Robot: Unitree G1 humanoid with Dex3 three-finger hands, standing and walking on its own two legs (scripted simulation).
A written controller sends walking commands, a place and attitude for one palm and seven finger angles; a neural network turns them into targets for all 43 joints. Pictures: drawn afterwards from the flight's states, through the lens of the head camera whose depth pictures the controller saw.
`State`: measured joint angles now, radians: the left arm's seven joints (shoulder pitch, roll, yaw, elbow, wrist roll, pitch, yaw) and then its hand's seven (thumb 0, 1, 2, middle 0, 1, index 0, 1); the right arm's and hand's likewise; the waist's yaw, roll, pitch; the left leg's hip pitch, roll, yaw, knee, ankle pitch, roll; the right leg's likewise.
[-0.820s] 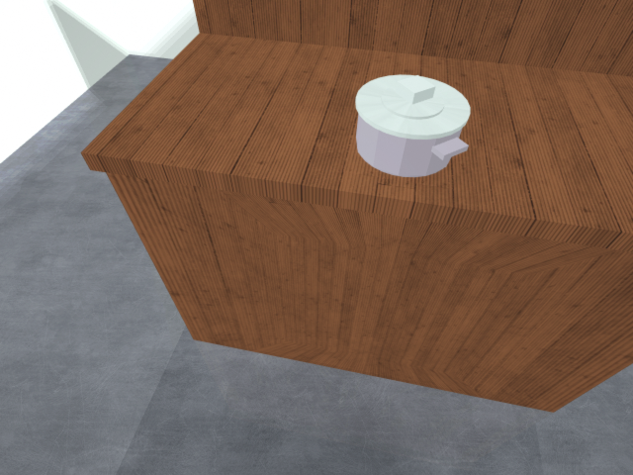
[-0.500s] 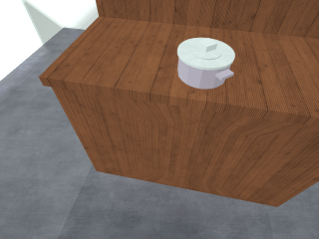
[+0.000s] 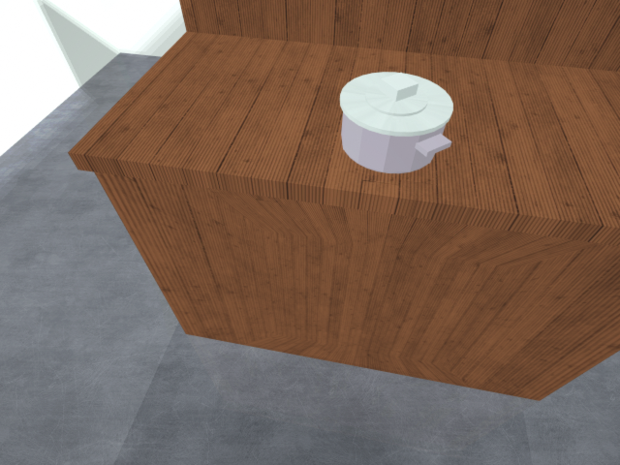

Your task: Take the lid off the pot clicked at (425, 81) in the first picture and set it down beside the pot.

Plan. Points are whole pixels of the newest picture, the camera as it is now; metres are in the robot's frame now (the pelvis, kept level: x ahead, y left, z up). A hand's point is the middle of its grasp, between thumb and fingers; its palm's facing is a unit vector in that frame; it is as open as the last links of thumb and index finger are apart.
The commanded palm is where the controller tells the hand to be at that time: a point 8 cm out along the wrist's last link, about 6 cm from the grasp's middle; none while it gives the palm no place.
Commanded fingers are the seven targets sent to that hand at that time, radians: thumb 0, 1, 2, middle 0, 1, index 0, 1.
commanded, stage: turn to face it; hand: left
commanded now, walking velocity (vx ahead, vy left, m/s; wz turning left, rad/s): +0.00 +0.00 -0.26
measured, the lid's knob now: (398, 86) +0.66 -0.10 +0.16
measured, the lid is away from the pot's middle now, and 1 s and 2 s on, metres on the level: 0.00 0.00 0.00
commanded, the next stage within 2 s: take the last steps up to it in 0.12 s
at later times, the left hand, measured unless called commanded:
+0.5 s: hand out of the picture +0.07 +0.15 -0.17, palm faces -0.07 -0.96 -0.25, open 7.4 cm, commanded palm none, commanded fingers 0.00 0.90 0.90 -0.20 -0.30 -0.20 -0.30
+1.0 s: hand (289, 449) +0.18 +0.05 -0.19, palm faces -0.12 -0.98 -0.15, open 7.4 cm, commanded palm none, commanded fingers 0.00 0.90 0.90 -0.20 -0.30 -0.20 -0.30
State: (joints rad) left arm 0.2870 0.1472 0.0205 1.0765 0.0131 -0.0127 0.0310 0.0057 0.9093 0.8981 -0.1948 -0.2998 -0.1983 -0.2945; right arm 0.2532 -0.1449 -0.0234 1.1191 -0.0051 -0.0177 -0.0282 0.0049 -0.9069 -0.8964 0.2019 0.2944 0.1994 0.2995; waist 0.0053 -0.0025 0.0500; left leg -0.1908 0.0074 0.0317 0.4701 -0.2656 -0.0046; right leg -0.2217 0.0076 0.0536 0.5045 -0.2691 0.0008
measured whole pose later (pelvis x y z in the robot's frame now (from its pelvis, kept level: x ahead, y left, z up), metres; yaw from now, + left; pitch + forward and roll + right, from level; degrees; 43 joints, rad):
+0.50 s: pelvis +0.03 -0.05 -0.02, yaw -8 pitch +1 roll +1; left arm 0.30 0.19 0.08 0.98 0.03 0.02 -0.04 0.01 0.91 0.90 -0.19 -0.30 -0.20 -0.29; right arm 0.28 -0.21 -0.06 1.04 -0.03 -0.02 -0.03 0.00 -0.90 -0.90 0.20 0.29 0.20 0.30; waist 0.01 0.04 0.04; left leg -0.20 0.12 0.13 0.62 -0.41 -0.04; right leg -0.33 0.01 -0.04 0.66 -0.35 -0.04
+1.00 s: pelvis +0.18 -0.11 -0.01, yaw -13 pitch -1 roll -1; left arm 0.38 0.11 0.03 1.02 -0.01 -0.01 0.06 0.01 0.91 0.90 -0.20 -0.30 -0.20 -0.29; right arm 0.10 -0.10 -0.02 0.95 0.00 -0.02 -0.04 0.00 -0.90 -0.90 0.20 0.29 0.20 0.30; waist 0.01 -0.03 0.11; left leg -0.38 -0.01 0.09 0.61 -0.19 0.07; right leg -0.20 0.14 0.00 0.96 -0.52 -0.01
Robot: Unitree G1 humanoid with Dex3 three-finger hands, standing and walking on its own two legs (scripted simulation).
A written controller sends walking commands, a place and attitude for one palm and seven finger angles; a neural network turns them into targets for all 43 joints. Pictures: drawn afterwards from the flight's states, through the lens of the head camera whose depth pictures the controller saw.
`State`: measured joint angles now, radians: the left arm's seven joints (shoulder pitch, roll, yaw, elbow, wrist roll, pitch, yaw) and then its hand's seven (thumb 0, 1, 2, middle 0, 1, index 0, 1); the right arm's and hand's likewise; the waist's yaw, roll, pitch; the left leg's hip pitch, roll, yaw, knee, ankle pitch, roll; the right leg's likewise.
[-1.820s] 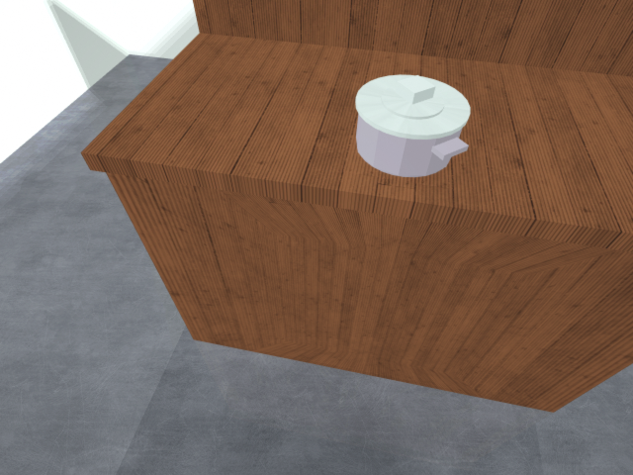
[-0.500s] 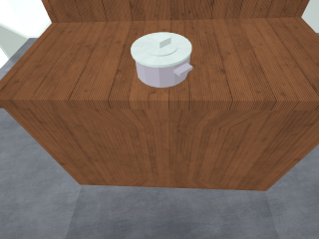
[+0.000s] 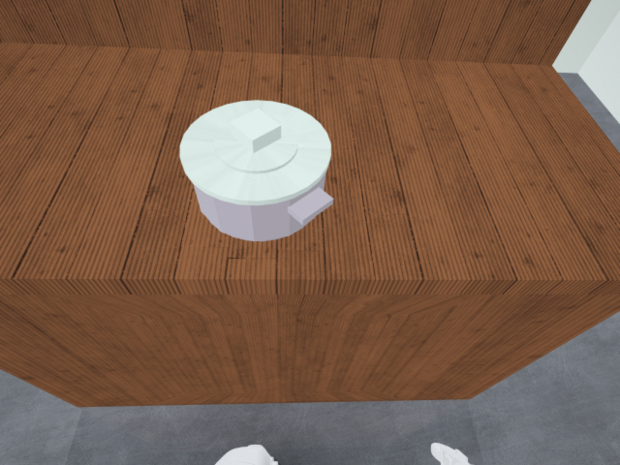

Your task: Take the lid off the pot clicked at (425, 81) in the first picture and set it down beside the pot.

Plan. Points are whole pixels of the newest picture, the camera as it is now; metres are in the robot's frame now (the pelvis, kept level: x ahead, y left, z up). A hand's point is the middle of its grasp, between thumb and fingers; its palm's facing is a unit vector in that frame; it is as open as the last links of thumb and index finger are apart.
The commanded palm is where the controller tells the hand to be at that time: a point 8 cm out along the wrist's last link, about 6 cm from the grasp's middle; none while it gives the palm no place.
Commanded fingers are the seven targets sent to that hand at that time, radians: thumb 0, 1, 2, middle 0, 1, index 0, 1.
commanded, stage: come to a stop and stand still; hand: left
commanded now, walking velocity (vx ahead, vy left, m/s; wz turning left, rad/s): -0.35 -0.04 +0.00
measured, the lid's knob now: (255, 130) +0.46 +0.11 +0.17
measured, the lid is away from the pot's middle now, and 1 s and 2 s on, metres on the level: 0.00 0.00 0.00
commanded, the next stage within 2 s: look again from close up in 1.66 s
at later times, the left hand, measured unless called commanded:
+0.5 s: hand out of the picture +0.03 +0.14 -0.15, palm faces +0.04 -0.96 -0.28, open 7.4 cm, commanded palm none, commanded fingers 0.00 0.90 0.90 -0.20 -0.30 -0.20 -0.30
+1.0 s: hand out of the picture -0.01 +0.24 -0.17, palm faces +0.11 -0.95 -0.28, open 7.4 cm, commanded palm none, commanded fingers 0.00 0.90 0.90 -0.20 -0.30 -0.20 -0.30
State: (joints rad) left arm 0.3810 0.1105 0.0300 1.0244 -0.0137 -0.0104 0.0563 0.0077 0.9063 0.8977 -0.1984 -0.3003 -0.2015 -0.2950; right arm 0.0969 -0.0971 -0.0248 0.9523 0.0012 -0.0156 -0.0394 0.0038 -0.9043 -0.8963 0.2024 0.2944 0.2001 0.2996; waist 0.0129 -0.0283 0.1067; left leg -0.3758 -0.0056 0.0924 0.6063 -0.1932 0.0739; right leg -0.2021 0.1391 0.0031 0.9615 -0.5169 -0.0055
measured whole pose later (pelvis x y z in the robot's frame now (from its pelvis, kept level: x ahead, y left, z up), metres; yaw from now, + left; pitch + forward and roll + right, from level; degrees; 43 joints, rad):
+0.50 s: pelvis -0.02 -0.06 +0.00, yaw +2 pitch +1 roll +1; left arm 0.24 0.18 0.03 0.91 0.02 0.03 0.03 0.01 0.91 0.90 -0.20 -0.30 -0.20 -0.29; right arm 0.18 -0.25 -0.09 0.91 -0.02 0.08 0.00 0.00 -0.91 -0.90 0.20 0.29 0.20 0.30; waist 0.00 0.04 0.07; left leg -0.55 -0.04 -0.05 1.00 -0.41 -0.03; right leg -0.24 -0.04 0.05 0.60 -0.38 0.03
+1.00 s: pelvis -0.03 +0.03 -0.01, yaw +2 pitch -1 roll +1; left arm 0.32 0.22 0.01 0.93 0.02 0.01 0.04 0.01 0.91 0.90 -0.20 -0.30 -0.20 -0.29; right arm 0.19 -0.17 0.00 0.86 -0.02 0.02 0.00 0.01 -0.90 -0.90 0.20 0.29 0.20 0.30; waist 0.06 0.01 0.01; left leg -0.32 -0.09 0.09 0.65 -0.33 0.10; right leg -0.32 -0.02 0.00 0.67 -0.39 -0.03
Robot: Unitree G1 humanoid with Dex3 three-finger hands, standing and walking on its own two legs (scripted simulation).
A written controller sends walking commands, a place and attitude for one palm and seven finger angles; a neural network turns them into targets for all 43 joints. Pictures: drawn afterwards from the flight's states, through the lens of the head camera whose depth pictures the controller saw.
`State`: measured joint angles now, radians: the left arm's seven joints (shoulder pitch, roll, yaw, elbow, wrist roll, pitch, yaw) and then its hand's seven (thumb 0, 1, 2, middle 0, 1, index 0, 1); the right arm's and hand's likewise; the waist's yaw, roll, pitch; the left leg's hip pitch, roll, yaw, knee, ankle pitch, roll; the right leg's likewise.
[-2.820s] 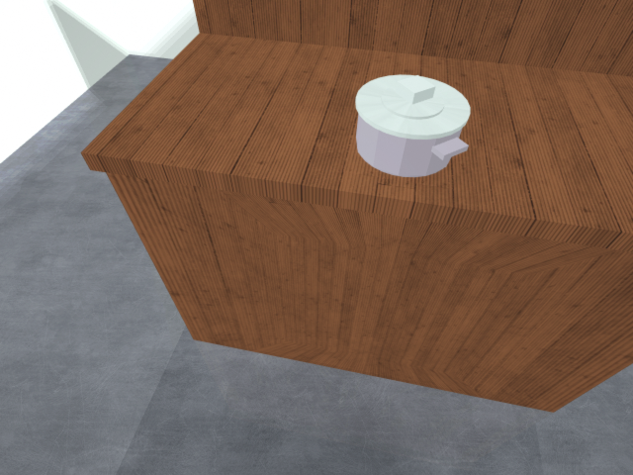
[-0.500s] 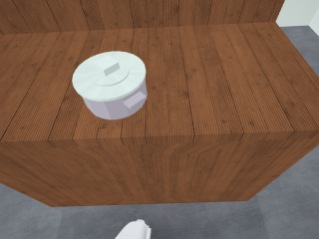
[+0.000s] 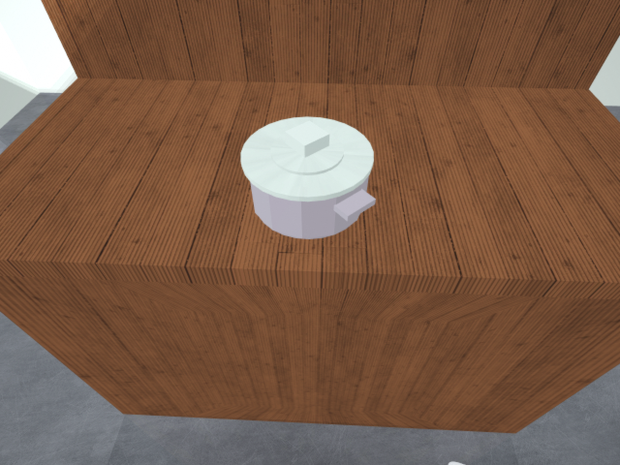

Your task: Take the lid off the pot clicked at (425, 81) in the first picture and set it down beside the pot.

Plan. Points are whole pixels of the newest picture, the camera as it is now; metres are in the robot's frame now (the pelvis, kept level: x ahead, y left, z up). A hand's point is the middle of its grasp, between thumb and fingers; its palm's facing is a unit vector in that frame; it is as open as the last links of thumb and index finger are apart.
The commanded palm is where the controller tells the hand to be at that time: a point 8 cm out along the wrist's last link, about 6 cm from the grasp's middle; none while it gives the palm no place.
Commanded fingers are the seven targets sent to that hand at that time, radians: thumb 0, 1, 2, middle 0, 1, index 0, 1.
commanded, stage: come to a stop and stand still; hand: left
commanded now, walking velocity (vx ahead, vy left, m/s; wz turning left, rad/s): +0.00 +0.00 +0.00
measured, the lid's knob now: (307, 138) +0.49 +0.06 +0.18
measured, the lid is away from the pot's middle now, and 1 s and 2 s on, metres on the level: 0.00 0.00 0.00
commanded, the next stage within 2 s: look again from close up in 0.66 s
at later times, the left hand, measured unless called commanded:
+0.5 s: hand out of the picture +0.06 +0.23 -0.16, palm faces +0.01 -0.98 -0.20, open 7.4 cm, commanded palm none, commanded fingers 0.00 0.90 0.90 -0.20 -0.30 -0.20 -0.30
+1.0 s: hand out of the picture +0.00 +0.19 -0.16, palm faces +0.04 -0.99 -0.13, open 7.4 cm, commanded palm none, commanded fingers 0.00 0.90 0.90 -0.20 -0.30 -0.20 -0.30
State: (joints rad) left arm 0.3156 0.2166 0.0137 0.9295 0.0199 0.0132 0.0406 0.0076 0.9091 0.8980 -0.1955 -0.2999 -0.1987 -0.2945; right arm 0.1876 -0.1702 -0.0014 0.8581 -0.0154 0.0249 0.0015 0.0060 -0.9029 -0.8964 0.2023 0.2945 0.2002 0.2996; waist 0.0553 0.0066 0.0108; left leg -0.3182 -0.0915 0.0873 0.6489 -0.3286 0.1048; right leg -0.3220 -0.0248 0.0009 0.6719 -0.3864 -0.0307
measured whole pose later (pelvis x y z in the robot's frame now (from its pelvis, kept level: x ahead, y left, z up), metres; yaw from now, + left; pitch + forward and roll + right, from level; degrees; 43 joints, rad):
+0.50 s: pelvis +0.02 +0.05 +0.02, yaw -1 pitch -1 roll +0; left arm 0.25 0.17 0.01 0.99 0.01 0.05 0.05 0.01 0.91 0.90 -0.19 -0.30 -0.20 -0.29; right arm 0.35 -0.14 0.00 1.02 -0.01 -0.01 -0.04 0.00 -0.91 -0.90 0.20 0.29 0.20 0.30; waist -0.01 -0.03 0.04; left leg -0.16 -0.16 0.11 0.38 -0.23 0.15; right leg -0.24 -0.04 0.02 0.61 -0.41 -0.03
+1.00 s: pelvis +0.03 +0.04 +0.02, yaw -1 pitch +0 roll -1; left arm 0.35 0.11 -0.02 1.08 0.01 0.02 0.05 0.01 0.91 0.90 -0.19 -0.30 -0.20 -0.29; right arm 0.34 -0.13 0.01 1.07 0.00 -0.02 -0.04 0.01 -0.91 -0.90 0.20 0.29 0.20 0.30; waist 0.01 -0.02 0.02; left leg -0.15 -0.13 0.09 0.37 -0.23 0.14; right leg -0.17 -0.02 0.01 0.46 -0.28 0.02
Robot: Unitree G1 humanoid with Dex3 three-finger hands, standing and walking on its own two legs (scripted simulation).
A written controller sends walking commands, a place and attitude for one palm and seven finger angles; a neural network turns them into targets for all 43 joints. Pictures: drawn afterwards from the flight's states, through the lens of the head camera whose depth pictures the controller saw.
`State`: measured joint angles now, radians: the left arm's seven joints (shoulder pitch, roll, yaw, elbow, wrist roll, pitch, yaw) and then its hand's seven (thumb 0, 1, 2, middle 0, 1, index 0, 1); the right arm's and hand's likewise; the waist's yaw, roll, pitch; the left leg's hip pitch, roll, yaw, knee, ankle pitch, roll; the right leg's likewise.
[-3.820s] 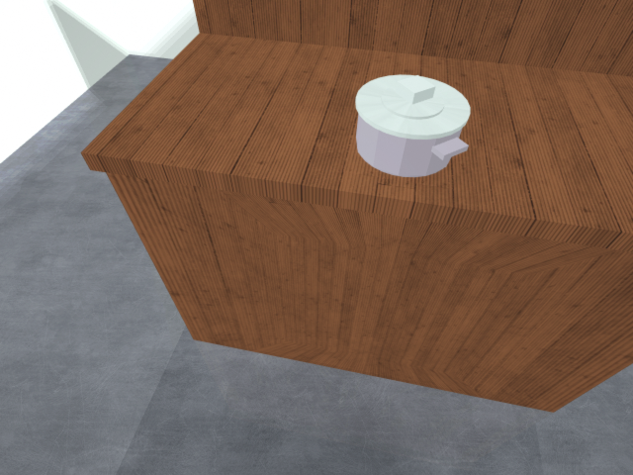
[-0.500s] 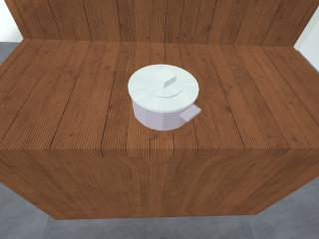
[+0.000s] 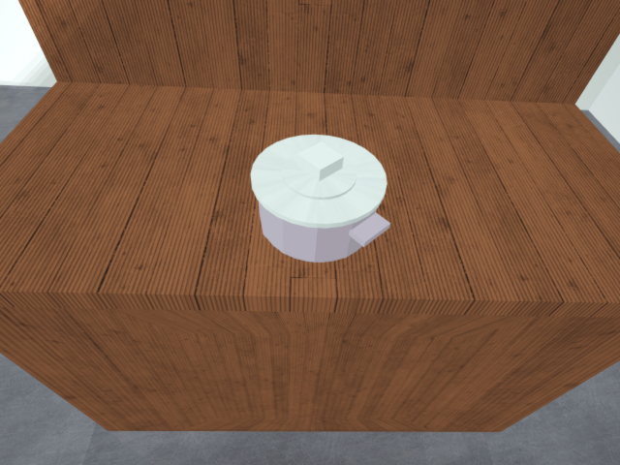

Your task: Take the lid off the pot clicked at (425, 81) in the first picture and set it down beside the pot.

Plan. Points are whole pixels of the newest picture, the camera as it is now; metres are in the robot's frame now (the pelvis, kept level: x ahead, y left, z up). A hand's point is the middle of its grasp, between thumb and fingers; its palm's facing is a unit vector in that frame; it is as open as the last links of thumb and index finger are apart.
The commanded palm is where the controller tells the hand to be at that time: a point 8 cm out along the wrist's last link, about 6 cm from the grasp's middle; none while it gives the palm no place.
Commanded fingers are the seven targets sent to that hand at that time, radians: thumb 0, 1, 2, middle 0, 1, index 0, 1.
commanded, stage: look again from close up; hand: left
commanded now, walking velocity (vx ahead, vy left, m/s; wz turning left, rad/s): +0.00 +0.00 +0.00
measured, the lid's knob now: (320, 161) +0.47 +0.03 +0.16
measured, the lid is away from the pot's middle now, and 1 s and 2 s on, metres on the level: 0.00 0.00 0.00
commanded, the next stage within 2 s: shuffle to correct the standing spot in 0.52 s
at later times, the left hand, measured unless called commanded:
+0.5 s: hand out of the picture -0.01 +0.13 -0.18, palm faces +0.05 -0.99 -0.14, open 7.4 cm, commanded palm none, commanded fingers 0.00 0.90 0.90 -0.20 -0.30 -0.20 -0.30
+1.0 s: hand out of the picture -0.01 +0.10 -0.19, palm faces +0.05 -0.99 -0.13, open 7.4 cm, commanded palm none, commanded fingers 0.00 0.90 0.90 -0.20 -0.30 -0.20 -0.30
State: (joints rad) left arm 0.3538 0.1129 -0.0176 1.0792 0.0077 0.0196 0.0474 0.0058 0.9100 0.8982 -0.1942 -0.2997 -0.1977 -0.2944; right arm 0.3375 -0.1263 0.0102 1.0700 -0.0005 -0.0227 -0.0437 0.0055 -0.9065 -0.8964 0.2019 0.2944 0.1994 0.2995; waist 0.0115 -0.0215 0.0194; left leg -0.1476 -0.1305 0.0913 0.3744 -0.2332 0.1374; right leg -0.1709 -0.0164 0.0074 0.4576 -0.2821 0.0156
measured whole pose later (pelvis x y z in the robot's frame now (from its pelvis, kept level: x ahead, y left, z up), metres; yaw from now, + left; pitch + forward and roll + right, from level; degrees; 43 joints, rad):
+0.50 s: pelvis +0.01 -0.02 +0.00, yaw +0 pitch +0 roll -1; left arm 0.33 0.11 -0.02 1.10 0.00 0.00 0.05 0.01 0.92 0.90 -0.19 -0.30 -0.20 -0.29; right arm 0.35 -0.10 0.02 1.11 0.00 -0.03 -0.05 0.00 -0.91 -0.90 0.20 0.29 0.20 0.30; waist 0.00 -0.02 0.03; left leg -0.14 -0.11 0.07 0.39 -0.25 0.12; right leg -0.15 0.01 -0.01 0.44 -0.29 0.00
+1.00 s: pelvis +0.01 -0.04 +0.00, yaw +1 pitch +1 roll +1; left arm 0.33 0.11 0.00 1.09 0.01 0.03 0.05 0.00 0.91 0.90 -0.19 -0.30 -0.20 -0.29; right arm 0.33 -0.08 -0.01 1.12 -0.01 -0.02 -0.06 0.00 -0.91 -0.90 0.20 0.29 0.20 0.30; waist -0.01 -0.05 0.03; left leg -0.19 -0.09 0.06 0.46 -0.29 0.10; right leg -0.20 0.02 -0.03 0.53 -0.34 -0.03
